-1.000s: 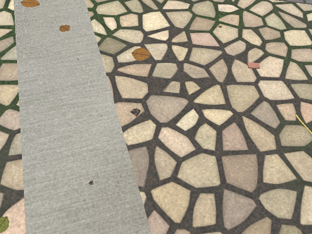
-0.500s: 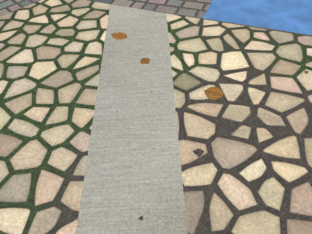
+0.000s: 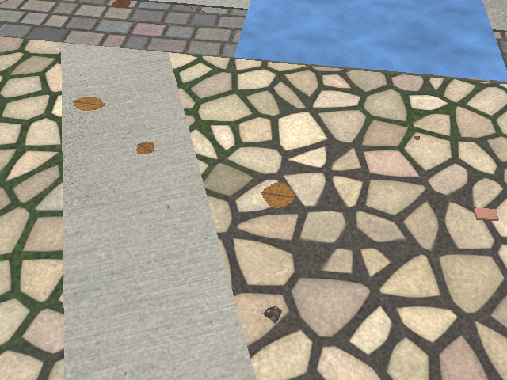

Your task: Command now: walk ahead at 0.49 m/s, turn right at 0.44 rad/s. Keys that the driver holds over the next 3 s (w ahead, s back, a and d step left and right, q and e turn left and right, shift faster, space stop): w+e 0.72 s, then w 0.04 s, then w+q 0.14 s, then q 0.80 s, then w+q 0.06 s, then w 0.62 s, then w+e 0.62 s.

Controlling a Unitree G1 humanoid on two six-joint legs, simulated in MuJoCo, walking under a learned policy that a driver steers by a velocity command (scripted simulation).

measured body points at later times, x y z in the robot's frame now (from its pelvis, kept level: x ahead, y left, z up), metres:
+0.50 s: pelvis +0.29 -0.07 +0.00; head +0.32 -0.09 +0.45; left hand +0.44 +0.18 -0.11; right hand +0.40 -0.38 -0.09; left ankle +0.45 +0.09 -0.68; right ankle +0.26 -0.13 -0.75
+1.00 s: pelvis +0.56 -0.11 +0.00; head +0.59 -0.12 +0.45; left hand +0.85 +0.02 -0.08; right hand +0.45 -0.37 -0.12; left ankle +0.59 +0.00 -0.75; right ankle +0.59 -0.29 -0.70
